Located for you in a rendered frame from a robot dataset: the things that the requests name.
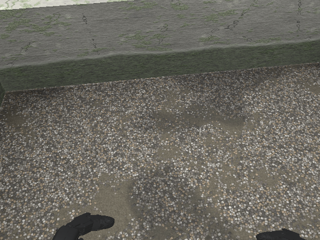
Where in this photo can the robot right hand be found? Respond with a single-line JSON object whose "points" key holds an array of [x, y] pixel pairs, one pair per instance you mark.
{"points": [[283, 234]]}

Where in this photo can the robot left hand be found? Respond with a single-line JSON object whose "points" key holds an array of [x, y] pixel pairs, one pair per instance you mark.
{"points": [[82, 225]]}

